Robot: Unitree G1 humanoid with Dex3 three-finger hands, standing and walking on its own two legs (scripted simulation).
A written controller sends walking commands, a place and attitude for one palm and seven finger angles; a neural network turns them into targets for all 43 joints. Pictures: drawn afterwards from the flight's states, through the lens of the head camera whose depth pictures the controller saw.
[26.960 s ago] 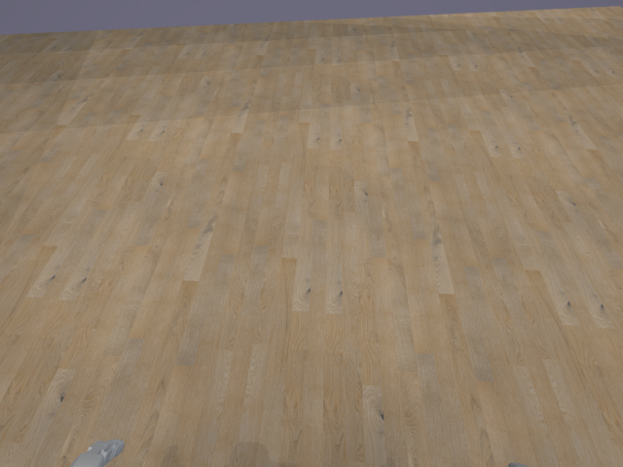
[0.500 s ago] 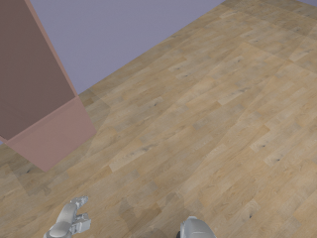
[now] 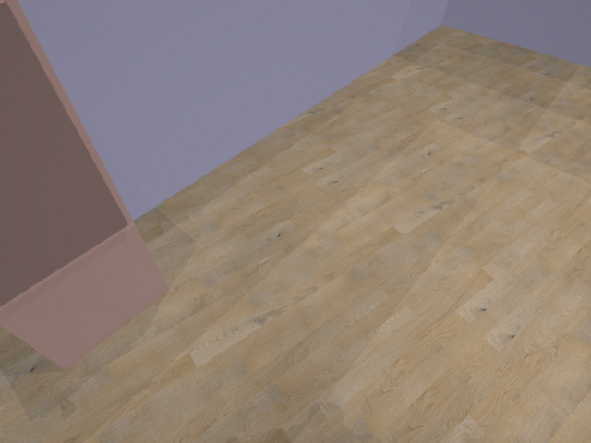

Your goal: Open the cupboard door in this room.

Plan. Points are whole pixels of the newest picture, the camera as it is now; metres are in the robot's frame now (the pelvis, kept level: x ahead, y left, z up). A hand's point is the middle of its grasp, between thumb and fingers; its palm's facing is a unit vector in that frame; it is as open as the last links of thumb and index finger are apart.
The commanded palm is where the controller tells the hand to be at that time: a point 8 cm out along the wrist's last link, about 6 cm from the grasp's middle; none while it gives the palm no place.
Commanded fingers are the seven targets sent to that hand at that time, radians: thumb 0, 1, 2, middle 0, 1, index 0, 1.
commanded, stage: turn to face it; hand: left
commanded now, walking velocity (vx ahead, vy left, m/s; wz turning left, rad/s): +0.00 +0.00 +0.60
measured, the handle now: out of the picture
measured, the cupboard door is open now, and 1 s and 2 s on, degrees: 0 0 0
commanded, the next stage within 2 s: take the last steps up to it in 1.40 s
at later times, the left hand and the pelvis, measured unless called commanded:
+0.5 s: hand out of the picture +0.03 +0.20 -0.15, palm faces +0.27 -0.91 -0.30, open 7.4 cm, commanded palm none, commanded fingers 0.00 0.90 0.90 -0.20 -0.30 -0.20 -0.30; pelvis -0.03 -0.03 -0.01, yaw +16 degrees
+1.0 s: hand out of the picture -0.16 +0.20 -0.19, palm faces +0.59 -0.77 -0.26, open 7.4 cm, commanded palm none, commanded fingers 0.00 0.90 0.90 -0.20 -0.30 -0.20 -0.30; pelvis -0.07 -0.01 -0.01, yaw +35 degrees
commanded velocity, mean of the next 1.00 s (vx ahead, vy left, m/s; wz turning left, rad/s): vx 0.00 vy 0.00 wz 0.58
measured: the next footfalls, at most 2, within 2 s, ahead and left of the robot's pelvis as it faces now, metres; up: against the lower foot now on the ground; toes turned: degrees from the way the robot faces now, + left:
left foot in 0.04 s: +0.03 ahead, +0.12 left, +0.00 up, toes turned +5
right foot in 0.48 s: +0.04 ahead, -0.14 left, +0.00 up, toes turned +14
